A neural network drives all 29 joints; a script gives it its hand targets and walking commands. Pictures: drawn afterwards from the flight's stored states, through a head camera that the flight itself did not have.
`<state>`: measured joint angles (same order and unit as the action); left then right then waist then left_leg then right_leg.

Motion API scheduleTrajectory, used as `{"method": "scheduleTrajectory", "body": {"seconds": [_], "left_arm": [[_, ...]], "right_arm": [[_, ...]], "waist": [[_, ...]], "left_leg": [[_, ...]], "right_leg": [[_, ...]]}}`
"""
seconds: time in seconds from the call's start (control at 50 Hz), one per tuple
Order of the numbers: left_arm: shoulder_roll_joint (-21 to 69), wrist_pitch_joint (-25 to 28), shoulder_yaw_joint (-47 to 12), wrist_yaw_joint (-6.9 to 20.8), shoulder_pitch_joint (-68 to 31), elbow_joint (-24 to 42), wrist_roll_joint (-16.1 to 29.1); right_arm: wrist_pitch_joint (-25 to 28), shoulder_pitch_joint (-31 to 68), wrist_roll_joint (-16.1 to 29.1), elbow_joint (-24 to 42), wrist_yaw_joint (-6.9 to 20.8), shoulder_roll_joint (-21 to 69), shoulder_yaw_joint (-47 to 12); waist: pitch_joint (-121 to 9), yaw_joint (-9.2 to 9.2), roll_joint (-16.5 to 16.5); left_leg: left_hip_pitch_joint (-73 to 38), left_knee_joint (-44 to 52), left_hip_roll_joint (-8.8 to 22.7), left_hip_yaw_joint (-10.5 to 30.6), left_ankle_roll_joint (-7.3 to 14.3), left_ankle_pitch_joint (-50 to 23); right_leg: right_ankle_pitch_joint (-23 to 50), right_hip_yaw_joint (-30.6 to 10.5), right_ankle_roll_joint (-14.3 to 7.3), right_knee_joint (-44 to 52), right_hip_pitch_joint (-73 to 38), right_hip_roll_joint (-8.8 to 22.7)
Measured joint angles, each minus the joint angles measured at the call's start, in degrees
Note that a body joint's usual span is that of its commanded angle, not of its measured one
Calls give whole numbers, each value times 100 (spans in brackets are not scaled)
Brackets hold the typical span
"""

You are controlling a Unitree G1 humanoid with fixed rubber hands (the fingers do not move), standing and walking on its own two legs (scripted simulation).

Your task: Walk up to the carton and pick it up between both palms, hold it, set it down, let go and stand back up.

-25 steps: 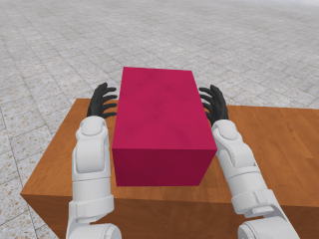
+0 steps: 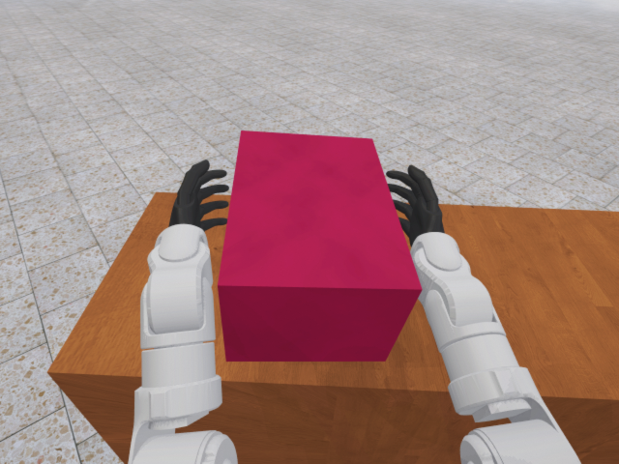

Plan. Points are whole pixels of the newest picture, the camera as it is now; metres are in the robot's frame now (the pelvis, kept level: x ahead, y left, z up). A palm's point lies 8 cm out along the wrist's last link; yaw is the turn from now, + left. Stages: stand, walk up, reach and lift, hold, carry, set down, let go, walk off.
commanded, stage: hold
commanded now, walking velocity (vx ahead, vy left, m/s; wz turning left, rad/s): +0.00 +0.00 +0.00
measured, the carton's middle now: (307, 237) +0.38 +0.00 +0.15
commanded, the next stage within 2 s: none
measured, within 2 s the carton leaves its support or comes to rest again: neither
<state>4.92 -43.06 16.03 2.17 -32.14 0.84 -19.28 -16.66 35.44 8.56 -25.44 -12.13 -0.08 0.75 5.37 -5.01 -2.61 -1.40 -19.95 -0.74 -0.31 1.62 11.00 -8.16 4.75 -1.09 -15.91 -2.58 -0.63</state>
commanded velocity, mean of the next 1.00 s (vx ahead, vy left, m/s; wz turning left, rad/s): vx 0.00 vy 0.00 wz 0.00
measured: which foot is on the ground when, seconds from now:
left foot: down 0.00-1.00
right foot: down 0.00-1.00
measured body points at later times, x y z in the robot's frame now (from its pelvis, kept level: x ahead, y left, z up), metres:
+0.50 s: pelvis +0.00 +0.00 +0.00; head -0.03 +0.03 +0.45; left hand +0.38 +0.15 +0.19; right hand +0.38 -0.14 +0.18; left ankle +0.01 +0.10 -0.75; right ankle +0.02 -0.11 -0.75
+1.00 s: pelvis +0.01 +0.00 +0.00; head -0.03 +0.03 +0.45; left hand +0.37 +0.15 +0.19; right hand +0.38 -0.14 +0.18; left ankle +0.01 +0.10 -0.75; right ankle +0.02 -0.11 -0.75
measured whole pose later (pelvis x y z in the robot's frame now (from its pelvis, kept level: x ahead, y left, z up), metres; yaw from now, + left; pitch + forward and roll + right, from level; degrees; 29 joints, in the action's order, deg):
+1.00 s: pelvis +0.01 +0.00 +0.00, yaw +0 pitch -10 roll -1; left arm 5.4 -43.8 16.0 1.9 -31.4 1.7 -19.6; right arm -16.9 35.2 9.1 -25.3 -12.1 -0.2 0.5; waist 5.6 -5.0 -2.9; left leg -2.0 -19.8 -0.7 -0.5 1.7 11.5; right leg -8.6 4.6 -1.0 -15.6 -3.3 -0.7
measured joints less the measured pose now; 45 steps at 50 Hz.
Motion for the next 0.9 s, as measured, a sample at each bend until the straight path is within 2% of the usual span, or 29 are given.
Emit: {"method": "scheduleTrajectory", "body": {"seconds": [0.2, 0.34, 0.6, 0.74, 0.9], "left_arm": [[-34, 71, 128, 7, -280, -355, -9], [-75, 86, 133, 11, -355, -468, -42], [-51, 50, 15, 1, -75, -118, -45], [-23, 35, -104, -27, 126, 173, -10], [55, -70, -57, -29, 161, 215, -37]], "right_arm": [[53, 231, -175, -302, 62, 66, 208], [100, 342, -182, -473, 80, 68, 248], [129, 139, -47, -242, 40, 33, 63], [105, -56, 112, 91, -30, -37, -82], [20, -106, 126, 99, -19, -42, -101]], "waist": [[-56, 82, -87], [-80, 76, -123], [-2, -20, -79], [13, -90, -50], [13, -29, -43]], "left_leg": [[109, 94, 2, -37, -15, -114], [117, 88, 3, -15, -17, -98], [67, -5, -10, 8, 14, 28], [23, -59, 4, 8, 20, 98], [-89, -3, 7, -30, 17, 88]], "right_leg": [[60, -28, -26, -22, 172, 1], [52, -4, -26, 8, 154, -1], [-24, 18, 15, 24, 42, 10], [-43, 14, 28, 60, -42, -8], [-59, -26, 19, 42, -106, -10]]}}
